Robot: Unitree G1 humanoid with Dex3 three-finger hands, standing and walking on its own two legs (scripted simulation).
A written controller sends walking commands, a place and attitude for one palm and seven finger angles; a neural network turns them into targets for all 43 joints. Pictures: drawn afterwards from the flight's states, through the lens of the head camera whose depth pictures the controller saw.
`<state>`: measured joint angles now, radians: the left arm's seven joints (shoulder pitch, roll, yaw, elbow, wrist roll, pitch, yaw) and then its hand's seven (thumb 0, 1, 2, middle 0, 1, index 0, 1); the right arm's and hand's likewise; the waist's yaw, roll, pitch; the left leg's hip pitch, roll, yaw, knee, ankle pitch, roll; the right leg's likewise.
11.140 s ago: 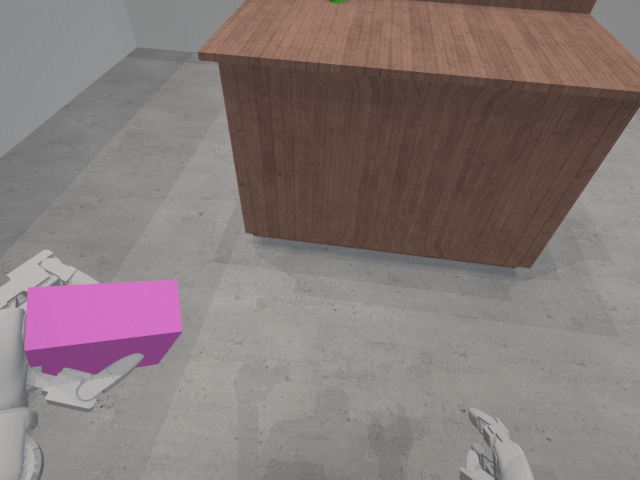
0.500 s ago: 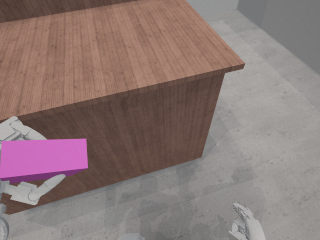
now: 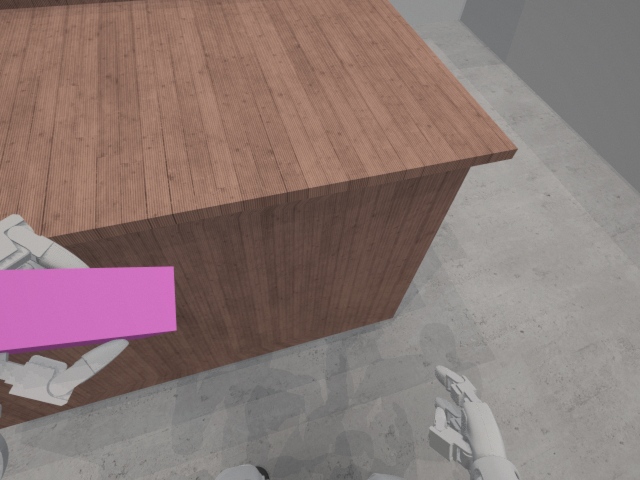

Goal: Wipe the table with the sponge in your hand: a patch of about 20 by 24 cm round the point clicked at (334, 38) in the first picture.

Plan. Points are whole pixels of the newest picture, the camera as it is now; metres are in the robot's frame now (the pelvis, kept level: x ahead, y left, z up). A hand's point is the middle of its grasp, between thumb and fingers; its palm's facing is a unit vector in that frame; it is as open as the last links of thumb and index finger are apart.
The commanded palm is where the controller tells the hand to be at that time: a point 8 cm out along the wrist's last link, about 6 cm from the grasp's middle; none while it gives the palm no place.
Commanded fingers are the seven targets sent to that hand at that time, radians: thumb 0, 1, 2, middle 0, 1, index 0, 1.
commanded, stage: come to a stop and stand still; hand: left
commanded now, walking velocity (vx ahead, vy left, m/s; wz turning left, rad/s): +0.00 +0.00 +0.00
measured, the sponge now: (107, 310) +0.23 +0.21 +0.16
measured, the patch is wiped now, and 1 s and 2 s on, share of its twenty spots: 0.00 0.00 0.00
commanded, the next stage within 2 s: look again from close up in 0.74 s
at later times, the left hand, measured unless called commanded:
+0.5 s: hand (54, 372) +0.18 +0.23 +0.16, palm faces +0.38 -0.83 -0.41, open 9.3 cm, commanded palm +0.12 +0.26 +0.18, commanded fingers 0.00 0.10 1.30 -1.20 -1.60 -1.20 -1.60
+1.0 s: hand out of the picture +0.19 +0.28 +0.20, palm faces +0.50 -0.77 -0.38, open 9.3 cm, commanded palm +0.10 +0.27 +0.18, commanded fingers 0.00 0.10 1.30 -1.20 -1.60 -1.20 -1.60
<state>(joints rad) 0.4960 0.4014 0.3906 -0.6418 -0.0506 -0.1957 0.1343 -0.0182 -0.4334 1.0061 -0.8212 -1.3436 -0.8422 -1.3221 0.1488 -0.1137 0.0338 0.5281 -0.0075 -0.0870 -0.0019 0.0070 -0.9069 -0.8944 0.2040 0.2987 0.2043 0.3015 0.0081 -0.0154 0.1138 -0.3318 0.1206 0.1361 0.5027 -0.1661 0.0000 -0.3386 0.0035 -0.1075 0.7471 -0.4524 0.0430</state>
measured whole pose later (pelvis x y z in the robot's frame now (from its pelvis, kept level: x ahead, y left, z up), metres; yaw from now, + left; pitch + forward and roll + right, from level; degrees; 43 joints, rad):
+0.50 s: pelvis -0.04 -0.02 +0.00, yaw +0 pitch -1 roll +0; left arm 0.49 0.39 0.36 -0.51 -0.03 -0.19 0.15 -0.02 -0.43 1.01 -0.82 -1.34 -0.84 -1.32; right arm 0.23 -0.22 0.00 0.59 0.00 -0.04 -0.08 0.01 -0.91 -0.90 0.20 0.30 0.20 0.30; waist -0.01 -0.03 0.04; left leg -0.24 0.03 0.09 0.52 -0.26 0.02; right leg -0.27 0.00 -0.12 0.51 -0.25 0.00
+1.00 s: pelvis -0.07 +0.00 +0.00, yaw -2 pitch -2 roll +0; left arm 0.16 0.46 0.48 -0.28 -0.04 -0.21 0.11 -0.02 -0.43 1.01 -0.82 -1.34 -0.84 -1.32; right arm 0.24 -0.21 0.02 0.59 0.02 -0.13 -0.01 0.01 -0.91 -0.89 0.20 0.30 0.20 0.30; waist 0.03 -0.01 0.07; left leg -0.26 0.01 0.11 0.51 -0.22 0.04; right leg -0.29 0.00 -0.08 0.47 -0.15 -0.02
